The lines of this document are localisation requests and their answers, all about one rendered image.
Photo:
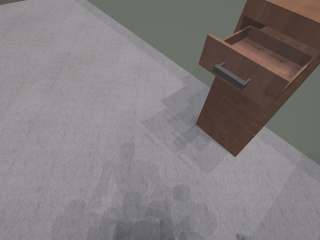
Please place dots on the handle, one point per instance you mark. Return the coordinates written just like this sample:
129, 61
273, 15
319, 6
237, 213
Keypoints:
230, 77

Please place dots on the drawer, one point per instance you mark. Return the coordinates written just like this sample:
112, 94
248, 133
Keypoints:
272, 64

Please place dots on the cabinet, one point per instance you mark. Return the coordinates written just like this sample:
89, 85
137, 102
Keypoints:
231, 118

